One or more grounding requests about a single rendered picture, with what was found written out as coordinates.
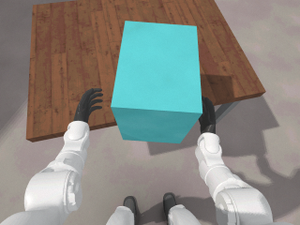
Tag right robot forearm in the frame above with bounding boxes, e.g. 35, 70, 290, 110
195, 132, 273, 220

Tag robot right hand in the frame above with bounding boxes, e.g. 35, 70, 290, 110
199, 96, 217, 134

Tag left robot forearm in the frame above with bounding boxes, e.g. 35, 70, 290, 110
23, 121, 90, 210

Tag robot left hand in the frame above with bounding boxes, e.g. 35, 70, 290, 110
73, 88, 103, 123

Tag carton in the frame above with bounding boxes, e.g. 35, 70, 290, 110
111, 21, 203, 143

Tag robot right upper arm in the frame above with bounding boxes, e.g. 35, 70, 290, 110
215, 187, 293, 225

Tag table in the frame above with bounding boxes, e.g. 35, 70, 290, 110
25, 0, 266, 143

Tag robot left upper arm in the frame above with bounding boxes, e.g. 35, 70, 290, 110
0, 170, 83, 225

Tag left robot shin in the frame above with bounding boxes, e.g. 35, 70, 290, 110
115, 206, 132, 213

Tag right robot foot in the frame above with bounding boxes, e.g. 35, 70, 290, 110
163, 192, 176, 225

